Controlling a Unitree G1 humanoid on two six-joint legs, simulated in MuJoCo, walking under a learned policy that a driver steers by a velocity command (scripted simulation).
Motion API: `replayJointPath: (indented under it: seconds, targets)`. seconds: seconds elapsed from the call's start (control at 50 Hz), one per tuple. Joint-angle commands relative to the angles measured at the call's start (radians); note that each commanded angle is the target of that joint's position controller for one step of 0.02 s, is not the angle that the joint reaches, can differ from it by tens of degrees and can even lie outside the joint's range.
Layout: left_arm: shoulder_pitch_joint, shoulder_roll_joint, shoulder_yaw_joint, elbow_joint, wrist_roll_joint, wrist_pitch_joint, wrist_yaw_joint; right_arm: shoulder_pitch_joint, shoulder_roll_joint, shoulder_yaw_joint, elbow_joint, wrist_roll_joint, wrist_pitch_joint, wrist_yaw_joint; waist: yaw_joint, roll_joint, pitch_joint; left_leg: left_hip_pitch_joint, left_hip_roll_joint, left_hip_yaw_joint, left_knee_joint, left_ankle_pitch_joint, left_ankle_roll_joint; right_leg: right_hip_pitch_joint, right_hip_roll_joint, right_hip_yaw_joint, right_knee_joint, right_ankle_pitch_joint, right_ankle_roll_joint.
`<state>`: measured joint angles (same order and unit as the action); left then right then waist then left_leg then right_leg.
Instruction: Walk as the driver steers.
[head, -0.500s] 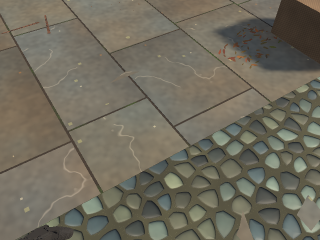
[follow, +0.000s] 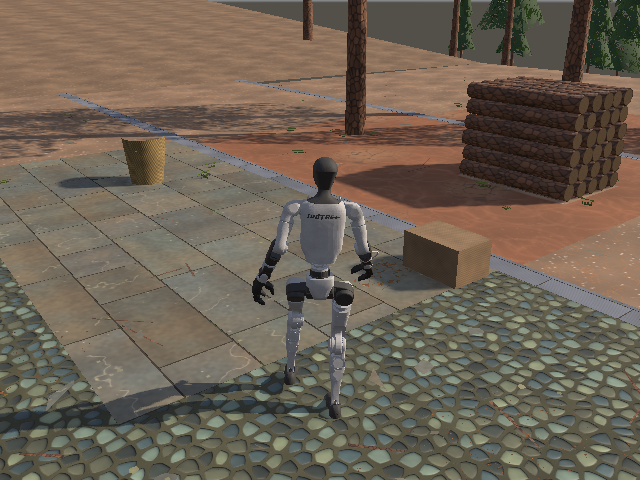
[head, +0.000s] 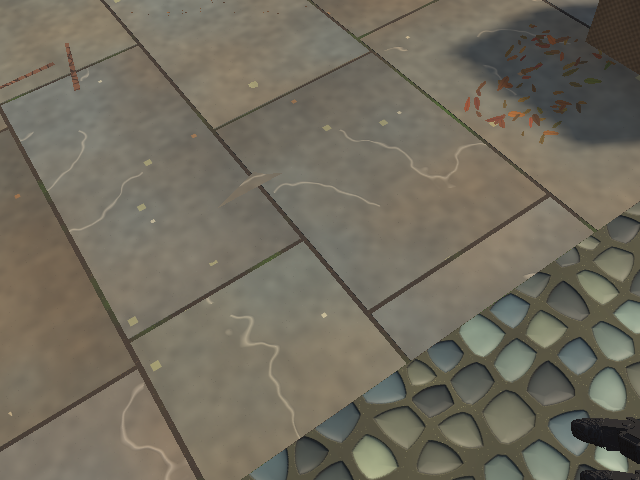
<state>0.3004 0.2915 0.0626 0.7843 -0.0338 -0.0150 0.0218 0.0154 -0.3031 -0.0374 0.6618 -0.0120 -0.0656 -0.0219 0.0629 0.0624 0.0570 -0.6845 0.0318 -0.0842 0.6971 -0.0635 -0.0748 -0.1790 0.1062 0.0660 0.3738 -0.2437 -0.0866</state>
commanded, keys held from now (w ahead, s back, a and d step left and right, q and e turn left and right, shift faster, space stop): e+shift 0.28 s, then w+e+shift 0.72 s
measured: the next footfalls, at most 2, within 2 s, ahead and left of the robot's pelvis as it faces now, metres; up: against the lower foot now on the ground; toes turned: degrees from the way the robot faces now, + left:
left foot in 0.10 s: +0.25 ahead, +0.10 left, +0.00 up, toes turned -11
right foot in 0.56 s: +0.09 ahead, -0.11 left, +0.00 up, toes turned -34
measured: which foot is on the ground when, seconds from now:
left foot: up 0.00-0.08, down 0.10-0.54, up 0.56-0.92, down 0.94-1.00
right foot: down 0.00-0.12, up 0.14-0.54, down 0.56-0.96, up 0.98-1.00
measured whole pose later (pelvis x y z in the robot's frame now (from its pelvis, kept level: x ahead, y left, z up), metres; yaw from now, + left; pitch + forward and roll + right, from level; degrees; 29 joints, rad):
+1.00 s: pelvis +0.35 -0.20 -0.03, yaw -54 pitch +3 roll +1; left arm 0.44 0.34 0.09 0.84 0.00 -0.05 -0.01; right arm 0.04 -0.30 -0.04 0.62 -0.05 -0.04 0.00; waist 0.08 -0.02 0.04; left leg -0.52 0.01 0.05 0.69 -0.20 -0.01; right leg -0.09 0.09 0.23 0.96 -0.46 -0.12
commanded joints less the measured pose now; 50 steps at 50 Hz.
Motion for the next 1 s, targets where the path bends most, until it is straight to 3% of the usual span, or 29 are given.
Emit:
replayJointPath:
  seconds: [0.02,0.06,0.1,0.12,0.14,0.16,0.18,0.2,0.24,0.3,0.36,0.44,0.48,0.5,0.52,0.54,0.56,0.58,0.6,0.62,0.64,0.68,0.76,0.86,0.9,0.94,0.96,0.98,1.0]
  targets:
    - [-0.041,0.164,0.049,-0.072,-0.011,0.013,0.023,0.01,-0.069,-0.018,-0.067,0.006,0.003,0.013,-0.061,-0.142,-0.129,0.247,-0.083,0.014,-0.15,0.088,0.004,-0.053,-0.186,0.192,0.028,0.567,-0.074]
    - [-0.067,0.156,0.053,-0.09,-0.006,0.021,0.032,0.033,-0.107,-0.033,-0.064,0.005,0.001,0.017,-0.086,-0.16,-0.137,0.269,-0.07,-0.028,-0.207,0.046,0.025,0.004,-0.193,0.28,0.105,0.497,-0.054]
    - [-0.092,0.121,0.045,-0.12,0.001,0.025,0.029,0.124,-0.126,-0.042,-0.045,-0.014,-0.015,0.014,-0.129,-0.13,-0.2,0.457,-0.011,-0.023,-0.33,0.239,0.077,-0.01,-0.109,0.272,0.295,0.377,-0.003]
    - [-0.052,0.058,0.026,-0.146,0.028,0.022,0.024,0.189,-0.17,-0.046,-0.049,-0.034,-0.014,0.0,-0.124,0.027,-0.327,0.746,0.197,-0.179,-0.239,0.691,0.161,-0.178,-0.016,0.183,0.554,-0.05,0.051]
    - [0.158,0.059,0.018,-0.135,0.009,0.018,0.011,0.184,-0.152,-0.043,-0.055,-0.045,0.001,0.003,-0.038,0.25,-0.503,0.986,0.464,-0.496,-0.235,0.782,0.366,-0.378,0.051,0.152,0.759,-0.507,0.088]
    - [0.188,0.176,0.047,-0.094,0.009,0.029,0.005,0.123,-0.114,-0.045,-0.083,-0.017,0.019,-0.001,-0.037,0.149,-0.489,0.898,0.468,-0.521,-0.267,0.52,0.387,-0.396,-0.054,0.141,0.883,-0.437,0.127]
    - [0.083,0.22,0.067,-0.102,-0.004,0.047,0.008,0.086,-0.059,-0.032,-0.1,-0.012,0.031,-0.01,-0.064,0.066,-0.345,0.781,0.38,-0.366,-0.287,0.354,0.345,-0.437,-0.086,0.092,0.936,-0.351,0.159]
    - [0.039,0.206,0.069,-0.109,-0.007,0.068,0.019,0.052,-0.047,-0.027,-0.096,-0.015,0.044,-0.015,-0.054,0.015,-0.255,0.668,0.32,-0.275,-0.32,0.209,0.308,-0.455,-0.114,0.062,0.946,-0.29,0.178]
    - [0.014,0.164,0.067,-0.137,-0.004,0.093,0.03,0.001,-0.064,-0.032,-0.087,-0.02,0.054,-0.021,-0.032,0.057,-0.138,0.473,0.245,-0.129,-0.394,0.076,0.285,-0.418,-0.146,0.014,0.909,-0.213,0.186]
    - [-0.004,0.097,0.053,-0.172,0.0,0.09,0.027,0.025,-0.085,-0.05,-0.064,-0.019,0.048,-0.022,-0.044,0.096,-0.163,0.47,0.248,-0.022,-0.458,-0.022,0.296,-0.396,-0.179,-0.04,0.793,-0.158,0.175]
    - [-0.043,0.106,0.054,-0.193,0.007,0.066,-0.007,0.06,-0.144,-0.08,-0.039,0.017,0.03,-0.019,-0.056,0.109,-0.204,0.508,0.305,-0.047,-0.541,-0.397,0.277,-0.377,-0.225,-0.065,0.683,-0.128,0.123]
    - [0.003,0.116,0.064,-0.135,0.008,0.059,-0.03,-0.001,-0.183,-0.104,-0.033,0.038,0.012,-0.003,-0.002,0.105,-0.158,0.409,0.283,0.082,-0.599,-0.534,0.207,-0.175,-0.204,-0.155,0.491,-0.113,0.05]
    - [0.026,0.107,0.064,-0.105,0.001,0.062,-0.033,-0.022,-0.173,-0.104,-0.033,0.038,0.01,0.009,0.019,0.092,-0.129,0.417,0.286,0.119,-0.573,-0.538,0.189,-0.124,-0.199,-0.202,0.428,-0.14,0.026]
    - [0.01,0.092,0.04,-0.138,0.075,0.079,-0.086,0.059,-0.167,-0.095,-0.013,-0.034,0.041,0.027,0.002,0.027,-0.168,0.424,0.297,0.2,-0.511,-0.568,0.147,-0.046,-0.142,-0.255,0.332,-0.21,-0.002]
    - [0.053,0.067,0.036,-0.116,0.063,0.082,-0.106,0.022,-0.174,-0.098,-0.013,-0.035,0.065,0.035,0.038,0.009,-0.123,0.375,0.263,0.268,-0.415,-0.601,0.115,0.029,-0.123,-0.303,0.233,-0.134,-0.013]
    - [0.166,0.067,0.039,-0.053,0.054,0.074,-0.1,-0.009,-0.136,-0.088,-0.02,-0.035,0.082,0.035,0.088,-0.118,-0.066,0.265,0.197,0.342,-0.175,-0.622,0.085,0.128,-0.09,-0.268,0.143,-0.15,-0.034]
    - [0.264,0.082,0.04,-0.01,0.054,0.059,-0.081,-0.038,-0.054,-0.057,-0.024,-0.039,0.095,0.043,0.145,-0.316,0.028,-0.006,0.108,0.365,0.263,-0.686,0.066,0.193,-0.162,-0.032,0.094,-0.295,-0.085]
    - [0.23,0.091,0.005,-0.058,0.041,0.034,-0.07,-0.058,0.103,0.002,-0.047,-0.058,0.105,0.039,0.085,-0.332,0.096,-0.275,0.054,0.248,0.59,-0.619,0.06,0.109,-0.27,0.224,0.169,-0.354,-0.095]
    - [0.156,0.228,0.042,-0.124,0.054,0.025,-0.042,-0.153,0.072,0.004,-0.189,-0.05,0.085,0.05,0.072,-0.4,0.033,-0.422,0.007,0.108,0.568,-0.505,0.025,0.106,-0.405,0.689,-0.209,-0.526,-0.219]
    - [0.112,0.26,0.059,-0.134,0.074,0.018,-0.02,-0.181,-0.036,-0.015,-0.201,-0.057,0.05,0.051,0.046,-0.247,0.079,-0.463,0.054,0.064,0.546,-0.364,0.01,0.129,-0.456,0.752,-0.316,-0.668,-0.25]
    - [0.093,0.246,0.058,-0.139,0.073,0.008,-0.013,-0.15,-0.111,-0.036,-0.161,-0.063,0.03,0.056,0.031,-0.172,0.063,-0.395,0.064,0.057,0.476,-0.253,-0.001,0.138,-0.419,0.643,-0.28,-0.578,-0.237]
    - [0.105,0.205,0.045,-0.123,0.063,-0.018,-0.017,-0.062,-0.146,-0.047,-0.101,-0.05,0.039,0.064,0.003,-0.15,0.048,-0.228,0.072,0.076,0.358,-0.174,-0.021,0.1,-0.318,0.47,-0.263,-0.382,-0.207]
    - [0.185,0.165,0.043,-0.06,0.045,-0.05,-0.026,-0.124,-0.084,-0.029,-0.101,-0.019,0.061,0.075,0.024,-0.096,0.045,-0.152,0.023,0.092,0.168,-0.07,-0.015,0.185,-0.246,0.343,-0.246,-0.071,-0.195]
    - [0.178,0.173,0.053,-0.031,0.037,-0.062,-0.018,-0.219,-0.062,-0.016,-0.155,-0.001,0.049,0.073,0.033,-0.181,0.044,0.067,-0.016,0.099,-0.061,-0.018,0.019,0.138,-0.253,0.337,-0.213,0.188,-0.167]
    - [0.094,0.203,0.06,-0.041,0.036,-0.067,-0.019,-0.063,-0.093,-0.03,-0.122,0.002,0.041,0.055,-0.057,-0.195,-0.008,0.337,-0.049,0.109,-0.113,-0.065,0.05,0.072,-0.246,0.315,-0.124,0.48,-0.12]
    - [0.011,0.24,0.071,-0.05,0.047,-0.075,-0.034,0.382,-0.188,-0.078,-0.01,-0.002,0.036,0.007,-0.285,-0.113,-0.246,0.884,-0.034,0.112,-0.07,-0.204,0.08,-0.125,-0.135,0.24,0.381,0.658,-0.067]
    - [0.029,0.091,0.034,-0.084,0.041,-0.085,-0.035,0.572,-0.28,-0.1,0.015,-0.046,0.024,-0.013,-0.318,0.122,-0.401,1.132,0.211,-0.2,-0.17,-0.701,0.101,-0.351,-0.013,0.173,0.79,0.174,-0.054]
    - [0.046,0.01,0.001,-0.143,0.012,-0.087,-0.039,0.457,-0.304,-0.095,-0.008,-0.059,0.018,-0.001,-0.199,0.407,-0.42,1.065,0.393,-0.759,-0.492,-0.979,0.119,-0.521,0.044,0.148,0.984,-0.258,-0.051]
    - [0.048,0.06,0.002,-0.108,0.031,-0.068,-0.034,0.259,-0.202,-0.078,-0.047,-0.058,0.024,0.005,-0.119,0.252,-0.246,0.884,0.393,-0.754,-0.51,-0.981,0.159,-0.576,-0.044,0.113,1.059,-0.142,-0.056]
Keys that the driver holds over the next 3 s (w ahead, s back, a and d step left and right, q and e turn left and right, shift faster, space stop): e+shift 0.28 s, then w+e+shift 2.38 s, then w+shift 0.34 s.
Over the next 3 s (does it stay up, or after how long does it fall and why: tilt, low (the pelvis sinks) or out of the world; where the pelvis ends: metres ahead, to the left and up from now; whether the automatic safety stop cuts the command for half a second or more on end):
stays up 0.03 -1.79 -0.02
